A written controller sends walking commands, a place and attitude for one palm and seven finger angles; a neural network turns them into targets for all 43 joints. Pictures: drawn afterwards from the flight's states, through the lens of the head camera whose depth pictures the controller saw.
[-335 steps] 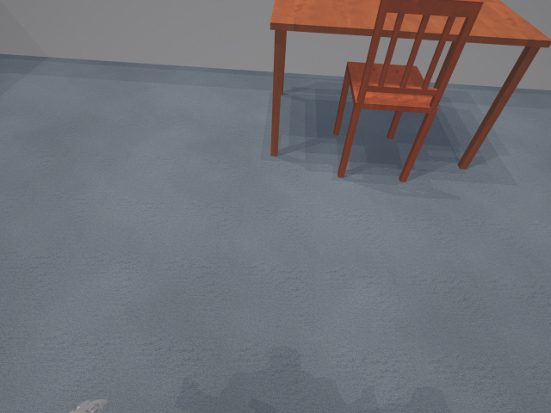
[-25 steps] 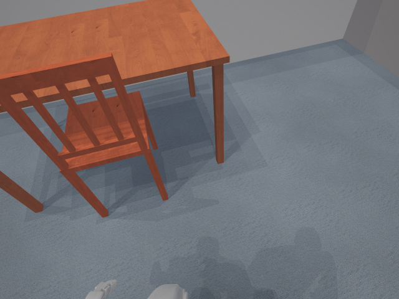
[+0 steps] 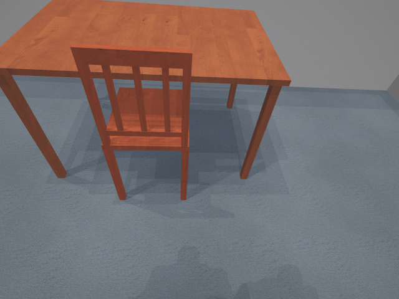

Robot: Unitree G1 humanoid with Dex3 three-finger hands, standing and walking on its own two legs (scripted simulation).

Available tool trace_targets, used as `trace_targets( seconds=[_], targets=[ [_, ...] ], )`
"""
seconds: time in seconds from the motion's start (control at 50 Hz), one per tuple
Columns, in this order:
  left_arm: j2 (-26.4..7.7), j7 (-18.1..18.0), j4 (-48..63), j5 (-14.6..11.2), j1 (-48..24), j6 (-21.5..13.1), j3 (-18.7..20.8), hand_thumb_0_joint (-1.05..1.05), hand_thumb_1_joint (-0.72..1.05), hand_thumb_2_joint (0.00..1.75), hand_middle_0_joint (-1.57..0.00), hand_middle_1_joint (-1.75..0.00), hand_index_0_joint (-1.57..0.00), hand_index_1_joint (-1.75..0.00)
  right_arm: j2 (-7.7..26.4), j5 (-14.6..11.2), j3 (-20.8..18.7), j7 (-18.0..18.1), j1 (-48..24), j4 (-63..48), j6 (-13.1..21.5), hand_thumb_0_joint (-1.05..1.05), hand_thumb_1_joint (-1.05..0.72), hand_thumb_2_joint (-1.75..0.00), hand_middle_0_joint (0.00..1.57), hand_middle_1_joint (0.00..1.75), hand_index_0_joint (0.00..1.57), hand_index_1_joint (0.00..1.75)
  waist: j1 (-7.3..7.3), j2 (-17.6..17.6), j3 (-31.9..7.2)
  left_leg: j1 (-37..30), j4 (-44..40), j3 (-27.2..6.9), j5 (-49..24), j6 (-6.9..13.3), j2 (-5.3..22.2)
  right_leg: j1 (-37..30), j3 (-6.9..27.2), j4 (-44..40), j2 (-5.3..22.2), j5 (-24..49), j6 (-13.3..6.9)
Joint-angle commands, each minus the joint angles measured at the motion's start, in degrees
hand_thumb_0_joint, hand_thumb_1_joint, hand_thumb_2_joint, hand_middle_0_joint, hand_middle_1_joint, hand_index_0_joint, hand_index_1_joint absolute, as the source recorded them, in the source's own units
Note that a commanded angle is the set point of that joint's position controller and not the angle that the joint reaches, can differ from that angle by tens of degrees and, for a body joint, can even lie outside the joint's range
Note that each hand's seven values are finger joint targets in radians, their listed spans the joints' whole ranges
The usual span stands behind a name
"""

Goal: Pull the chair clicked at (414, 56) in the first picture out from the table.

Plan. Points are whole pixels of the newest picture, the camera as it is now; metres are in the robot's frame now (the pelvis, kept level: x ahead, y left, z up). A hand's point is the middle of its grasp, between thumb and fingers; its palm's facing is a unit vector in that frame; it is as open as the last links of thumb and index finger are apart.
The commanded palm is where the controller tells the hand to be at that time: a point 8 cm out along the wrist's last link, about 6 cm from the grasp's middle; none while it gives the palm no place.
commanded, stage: take the last steps up to it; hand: left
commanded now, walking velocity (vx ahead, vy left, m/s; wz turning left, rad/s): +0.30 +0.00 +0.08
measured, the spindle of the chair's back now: (140, 101) +0.76 +0.28 -0.08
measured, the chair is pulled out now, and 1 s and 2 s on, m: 0.00 0.00 0.00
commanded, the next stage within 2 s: come to a stop and stand still in 0.94 s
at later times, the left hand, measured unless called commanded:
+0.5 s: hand out of the picture +0.09 +0.13 -0.16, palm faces +0.10 -0.97 -0.21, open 7.3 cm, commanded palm none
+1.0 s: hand (120, 245) +0.27 +0.22 -0.18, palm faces +0.10 -0.98 -0.18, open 7.4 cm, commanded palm none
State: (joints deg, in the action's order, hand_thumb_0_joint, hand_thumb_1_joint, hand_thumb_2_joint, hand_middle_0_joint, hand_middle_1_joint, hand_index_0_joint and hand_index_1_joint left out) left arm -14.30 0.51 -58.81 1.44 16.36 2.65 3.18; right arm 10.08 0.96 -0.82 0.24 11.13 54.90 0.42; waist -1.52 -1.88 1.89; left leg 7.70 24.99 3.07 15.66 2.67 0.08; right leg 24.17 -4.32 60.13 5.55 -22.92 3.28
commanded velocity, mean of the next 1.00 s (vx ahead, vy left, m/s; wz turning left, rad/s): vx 0.26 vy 0.00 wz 0.01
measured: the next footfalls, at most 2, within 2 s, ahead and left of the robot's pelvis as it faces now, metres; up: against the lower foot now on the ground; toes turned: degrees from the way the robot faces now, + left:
right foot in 0.26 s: +0.13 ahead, -0.13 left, +0.00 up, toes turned -7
left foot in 0.76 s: +0.30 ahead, +0.14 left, +0.00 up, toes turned +11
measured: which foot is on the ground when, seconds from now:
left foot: down 0.00-0.26, up 0.28-0.74, down 0.76-1.00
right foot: up 0.00-0.24, down 0.26-0.78, up 0.80-1.00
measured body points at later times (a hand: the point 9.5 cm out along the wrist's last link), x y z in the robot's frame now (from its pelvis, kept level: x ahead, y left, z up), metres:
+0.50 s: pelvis +0.10 -0.04 +0.00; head +0.10 -0.06 +0.45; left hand +0.08 +0.18 -0.14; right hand +0.09 -0.28 -0.16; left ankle +0.13 +0.11 -0.67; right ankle +0.09 -0.13 -0.74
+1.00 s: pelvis +0.26 +0.04 +0.00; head +0.27 +0.05 +0.45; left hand +0.27 +0.27 -0.16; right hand +0.33 -0.20 -0.14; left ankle +0.26 +0.13 -0.74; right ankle +0.27 -0.09 -0.67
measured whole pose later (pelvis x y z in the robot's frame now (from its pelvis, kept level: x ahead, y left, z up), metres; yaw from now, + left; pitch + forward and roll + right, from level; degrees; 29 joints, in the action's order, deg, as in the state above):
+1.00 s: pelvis +0.26 +0.04 +0.00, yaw +1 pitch -1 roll +1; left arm -10.7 -0.2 -61.6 1.3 15.7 -0.7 3.9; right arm 8.5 0.7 -2.1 1.4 13.0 58.9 4.2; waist -0.8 -3.2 2.1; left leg 9.1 23.0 10.1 12.9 2.8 0.3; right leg 28.5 -3.8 61.4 5.6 -17.1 0.3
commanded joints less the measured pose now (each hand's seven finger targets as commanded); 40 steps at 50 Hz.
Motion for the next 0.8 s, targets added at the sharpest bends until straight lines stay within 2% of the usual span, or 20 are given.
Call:
trace_targets(
  seconds=[0.0,0.12,0.16,0.2,0.22,0.24,0.26,0.28,0.3,0.36,0.42,0.54,0.62,0.66,0.68,0.7,0.72,0.74,0.76,0.78],
  targets=[
    [-1.91,0.17,4.97,0.19,-4.13,-2.37,-0.37,0.0,0.9,0.9,-0.2,-0.3,-0.2,-0.3,9.87,0.08,-2.83,0.94,7.56,0.59,1.28,0.0,-0.9,-0.9,0.2,0.3,0.2,0.3,3.4,8.29,3.18,-3.65,-14.52,-14.29,-1.36,8.36,14.14,8.49,1.0,-5.21,0.89,1.72,0.05],
    [-0.16,0.38,5.94,-0.02,-6.68,-3.08,-0.46,0.0,0.9,0.9,-0.2,-0.3,-0.2,-0.3,9.88,0.56,-3.26,0.79,8.97,2.48,1.43,0.0,-0.9,-0.9,0.2,0.3,0.2,0.3,3.43,9.27,5.4,0.57,-14.83,-14.69,4.81,8.53,14.66,1.6,-0.62,-18.87,-0.05,1.31,-0.61],
    [0.04,0.39,5.09,-0.07,-4.5,-3.48,-0.31,0.0,0.9,0.9,-0.2,-0.3,-0.2,-0.3,9.75,0.54,-3.15,0.75,8.55,3.13,1.4,0.0,-0.9,-0.9,0.2,0.3,0.2,0.3,2.14,8.04,4.82,3.37,-12.62,-13.87,5.15,7.7,13.99,-4.39,-1.34,-23.8,-1.39,3.67,-0.99],
    [-0.27,0.21,2.67,0.07,0.78,-4.13,0.15,0.0,0.9,0.9,-0.2,-0.3,-0.2,-0.3,8.42,0.31,-2.72,0.78,8.2,3.85,1.4,0.0,-0.9,-0.9,0.2,0.3,0.2,0.3,-0.49,4.32,3.71,9.2,-5.63,-10.98,5.97,5.08,10.95,-15.96,-2.15,-31.54,-2.76,8.49,-1.32],
    [-2.22,-0.13,1.05,0.22,5.85,-4.82,0.67,0.0,0.9,0.9,-0.2,-0.3,-0.2,-0.3,6.89,-0.03,-2.35,0.68,8.07,4.07,1.69,0.0,-0.9,-0.9,0.2,0.3,0.2,0.3,-2.64,-0.1,1.35,13.87,2.89,-7.41,7.2,2.87,7.23,-24.19,2.32,-36.32,0.35,6.27,-2.43],
    [-7.07,-0.67,-0.67,0.66,11.41,-5.66,1.72,0.0,0.9,0.9,-0.2,-0.3,-0.2,-0.3,3.35,-0.51,-1.73,0.27,8.52,3.0,2.06,0.0,-0.9,-0.9,0.2,0.3,0.2,0.3,-4.43,-13.11,-0.63,24.18,19.2,0.12,11.81,-0.12,0.56,-32.27,19.49,-43.48,12.91,-1.37,-7.14],
    [-10.19,-1.13,-1.23,-0.19,15.47,-5.35,2.21,0.0,0.9,0.9,-0.2,-0.3,-0.2,-0.3,4.9,-0.09,-2.08,-0.03,5.24,0.64,1.8,0.0,-0.9,-0.9,0.2,0.3,0.2,0.3,-6.12,-14.65,-0.19,29.53,30.81,-0.61,19.46,-0.53,0.0,-29.93,32.25,-51.08,21.15,-8.27,-12.05],
    [-8.6,-1.56,-0.81,-0.56,12.67,-5.27,2.08,0.0,0.9,0.9,-0.2,-0.3,-0.2,-0.3,6.63,0.16,-2.97,-0.28,4.72,1.13,1.41,0.0,-0.9,-0.9,0.2,0.3,0.2,0.3,-4.55,-9.17,2.43,29.54,36.78,-3.42,15.21,-0.33,2.78,-24.56,30.91,-53.42,20.72,-16.41,-13.39],
    [-6.6,-1.59,-0.25,-0.59,8.86,-5.58,1.74,0.0,0.9,0.9,-0.2,-0.3,-0.2,-0.3,6.02,0.34,-3.08,-0.67,4.04,2.08,1.23,0.0,-0.9,-0.9,0.2,0.3,0.2,0.3,-3.37,-9.75,5.0,29.99,39.18,-4.26,9.79,-0.36,4.32,-19.75,28.06,-54.49,18.53,-17.7,-12.22],
    [-1.03,-1.79,0.48,-0.57,4.15,-6.27,0.1,0.0,0.9,0.9,-0.2,-0.3,-0.2,-0.3,3.05,0.61,-3.01,-1.1,7.33,4.51,0.14,0.0,-0.9,-0.9,0.2,0.3,0.2,0.3,0.9,-2.24,6.14,25.55,39.37,-3.39,0.27,-2.03,6.43,-12.19,14.18,-53.9,13.54,-3.83,-9.43],
    [-0.17,-1.8,-0.7,-0.45,5.32,-7.07,-0.24,0.0,0.9,0.9,-0.2,-0.3,-0.2,-0.3,1.33,0.66,-2.91,-1.4,9.27,5.3,-0.37,0.0,-0.9,-0.9,0.2,0.3,0.2,0.3,2.26,-3.36,5.18,25.16,35.99,-1.39,-4.08,-3.54,6.58,-13.02,6.28,-53.44,10.56,7.18,-8.95],
    [-1.01,-1.68,-3.43,-0.21,9.58,-7.75,-0.14,0.0,0.9,0.9,-0.2,-0.3,-0.2,-0.3,1.4,0.38,-2.79,-2.16,0.83,2.0,0.36,0.0,-0.9,-0.9,0.2,0.3,0.2,0.3,0.47,-4.37,6.43,27.68,24.1,0.93,-6.53,-4.09,7.27,-17.92,4.15,-52.28,10.6,14.86,-10.84],
    [-1.61,-1.75,-4.49,0.07,10.79,-7.38,0.1,0.0,0.9,0.9,-0.2,-0.3,-0.2,-0.3,0.67,0.18,-2.44,-2.46,-3.72,0.14,1.13,0.0,-0.9,-0.9,0.2,0.3,0.2,0.3,-0.56,-5.92,6.74,22.04,15.86,2.37,-4.44,-2.62,5.89,-17.23,3.74,-49.69,11.27,18.08,-11.03],
    [-1.8,-1.82,-4.73,0.17,10.94,-6.94,0.42,0.0,0.9,0.9,-0.2,-0.3,-0.2,-0.3,0.99,0.22,-2.54,-2.31,-3.28,0.1,1.69,0.0,-0.9,-0.9,0.2,0.3,0.2,0.3,-0.31,-6.54,5.32,17.66,11.91,3.19,-2.39,-1.78,4.76,-18.22,3.56,-46.52,11.26,19.99,-10.67],
    [-2.03,-1.82,-4.82,0.2,10.26,-6.71,0.56,0.0,0.9,0.9,-0.2,-0.3,-0.2,-0.3,1.67,0.29,-2.7,-2.08,-0.84,0.78,1.93,0.0,-0.9,-0.9,0.2,0.3,0.2,0.3,1.23,-6.06,4.68,12.42,9.44,3.64,-2.94,-1.31,4.13,-15.97,2.93,-43.68,10.95,19.76,-10.19],
    [-1.68,-1.73,-4.69,-0.06,9.53,-6.5,0.58,0.0,0.9,0.9,-0.2,-0.3,-0.2,-0.3,2.79,0.55,-2.88,-1.65,3.77,2.23,2.34,0.0,-0.9,-0.9,0.2,0.3,0.2,0.3,3.47,-3.17,2.44,3.99,5.51,4.81,-4.53,-1.02,2.16,-13.34,0.63,-36.81,8.43,22.56,-9.04],
    [-0.25,-1.57,-4.5,-0.31,9.76,-6.41,0.29,0.0,0.9,0.9,-0.2,-0.3,-0.2,-0.3,6.08,0.88,-3.57,-0.99,11.77,4.63,2.91,0.0,-0.9,-0.9,0.2,0.3,0.2,0.3,6.53,3.85,-2.83,-7.52,1.91,1.26,-5.5,-0.11,4.87,-9.68,-2.14,-23.69,5.15,22.28,-7.33],
    [3.14,-1.17,-3.69,-0.98,12.76,-6.26,-0.2,0.0,0.9,0.9,-0.2,-0.3,-0.2,-0.3,12.72,1.52,-4.99,-0.2,18.01,5.95,3.32,0.0,-0.9,-0.9,0.2,0.3,0.2,0.3,7.28,19.07,-9.38,-18.91,-2.39,-18.27,-9.78,4.52,19.93,2.6,-6.49,-6.09,-2.34,1.6,-4.38],
    [2.73,-1.2,-1.83,-0.67,10.21,-6.37,-0.44,0.0,0.9,0.9,-0.2,-0.3,-0.2,-0.3,14.22,0.46,-5.02,0.44,20.94,6.49,2.7,0.0,-0.9,-0.9,0.2,0.3,0.2,0.3,7.96,20.22,-10.69,-19.7,-8.2,-26.11,-13.88,7.59,24.88,8.62,-0.96,5.03,-4.38,-11.22,-4.58],
    [1.25,-1.2,-1.06,-0.59,7.92,-6.0,-0.03,0.0,0.9,0.9,-0.2,-0.3,-0.2,-0.3,13.6,0.16,-4.82,0.64,16.89,5.37,2.2,0.0,-0.9,-0.9,0.2,0.3,0.2,0.3,6.56,12.5,-6.6,-12.41,-9.53,-23.71,-7.08,9.16,25.15,9.04,1.82,9.4,-1.63,-10.26,-5.65]
  ],
)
